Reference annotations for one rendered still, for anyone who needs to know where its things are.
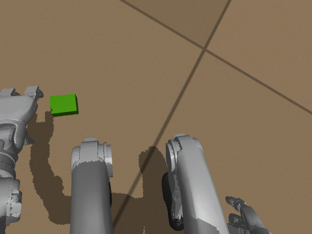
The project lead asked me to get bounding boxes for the right robot hand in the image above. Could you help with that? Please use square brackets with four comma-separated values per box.
[225, 196, 265, 234]

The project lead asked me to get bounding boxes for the right robot foot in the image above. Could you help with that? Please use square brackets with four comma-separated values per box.
[162, 172, 184, 231]

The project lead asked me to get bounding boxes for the left robot hand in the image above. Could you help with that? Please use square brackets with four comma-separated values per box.
[0, 86, 44, 145]

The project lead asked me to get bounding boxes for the small box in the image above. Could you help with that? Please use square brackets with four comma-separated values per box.
[50, 94, 79, 117]

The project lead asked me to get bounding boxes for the left robot arm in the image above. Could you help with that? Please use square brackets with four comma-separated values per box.
[0, 120, 27, 234]

